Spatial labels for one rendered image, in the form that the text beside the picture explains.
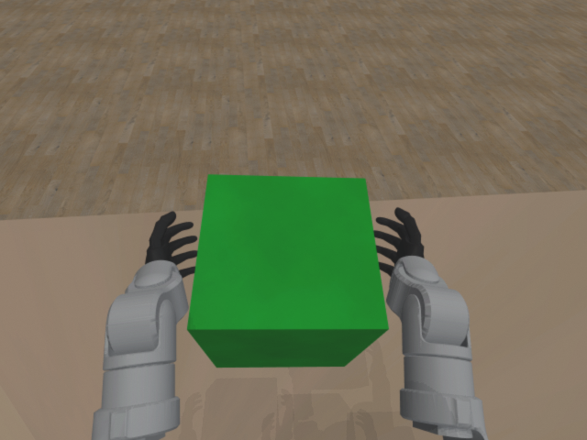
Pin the right robot forearm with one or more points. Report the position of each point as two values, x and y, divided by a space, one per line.
438 394

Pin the left robot forearm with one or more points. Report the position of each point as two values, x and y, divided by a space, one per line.
138 397

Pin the carton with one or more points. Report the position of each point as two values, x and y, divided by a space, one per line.
287 272

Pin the right robot hand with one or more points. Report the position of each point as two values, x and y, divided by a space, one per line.
409 243

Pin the left robot hand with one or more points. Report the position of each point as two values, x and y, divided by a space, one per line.
161 249

